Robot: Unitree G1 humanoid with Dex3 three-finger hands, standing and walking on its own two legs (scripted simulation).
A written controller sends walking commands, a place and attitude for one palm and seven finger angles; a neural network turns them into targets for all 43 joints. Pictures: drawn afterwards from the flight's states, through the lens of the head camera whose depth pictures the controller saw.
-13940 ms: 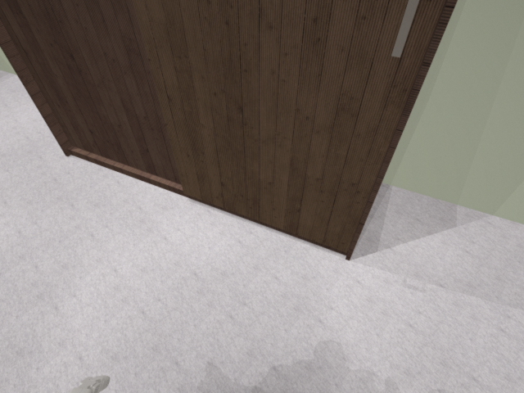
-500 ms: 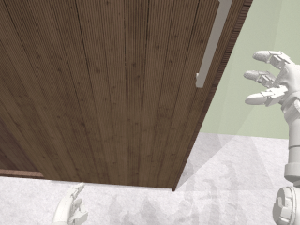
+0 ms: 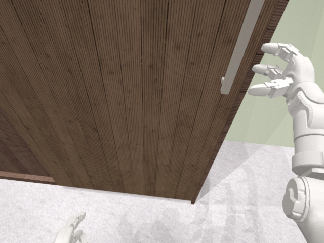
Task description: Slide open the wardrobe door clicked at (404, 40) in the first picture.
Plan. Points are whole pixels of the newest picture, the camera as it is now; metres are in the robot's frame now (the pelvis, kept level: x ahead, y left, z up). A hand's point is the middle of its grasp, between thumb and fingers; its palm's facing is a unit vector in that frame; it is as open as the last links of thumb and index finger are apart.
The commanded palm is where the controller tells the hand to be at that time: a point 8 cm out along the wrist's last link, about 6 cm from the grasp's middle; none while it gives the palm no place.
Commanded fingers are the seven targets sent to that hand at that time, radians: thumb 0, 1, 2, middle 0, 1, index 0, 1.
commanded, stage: move the hooked fingers beside the handle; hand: right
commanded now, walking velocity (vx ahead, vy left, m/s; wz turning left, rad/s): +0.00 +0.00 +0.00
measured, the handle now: (237, 46) +0.51 -0.12 +0.27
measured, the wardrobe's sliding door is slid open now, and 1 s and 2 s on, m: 0.00 0.00 0.00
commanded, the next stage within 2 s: feel for the door with the fingertips in 0.92 s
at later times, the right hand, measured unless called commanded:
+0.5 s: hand (265, 70) +0.45 -0.18 +0.25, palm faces +0.01 +1.00 +0.00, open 14.0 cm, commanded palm +0.42 -0.23 +0.25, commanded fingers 0.00 0.50 -0.30 0.30 1.20 0.30 1.20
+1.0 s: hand (271, 74) +0.44 -0.19 +0.25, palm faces +0.03 +1.00 +0.01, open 14.0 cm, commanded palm +0.42 -0.24 +0.25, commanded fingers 0.00 0.50 -0.30 0.30 1.20 0.30 1.20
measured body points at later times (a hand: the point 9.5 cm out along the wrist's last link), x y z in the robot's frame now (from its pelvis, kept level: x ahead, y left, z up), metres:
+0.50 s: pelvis +0.00 +0.00 +0.00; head +0.00 +0.01 +0.45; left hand +0.10 +0.26 -0.11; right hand +0.44 -0.23 +0.25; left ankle -0.02 +0.11 -0.74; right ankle -0.01 -0.11 -0.74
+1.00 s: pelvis +0.00 +0.00 +0.00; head -0.01 +0.01 +0.45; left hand +0.11 +0.25 -0.10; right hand +0.43 -0.24 +0.25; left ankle -0.02 +0.11 -0.74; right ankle -0.01 -0.11 -0.74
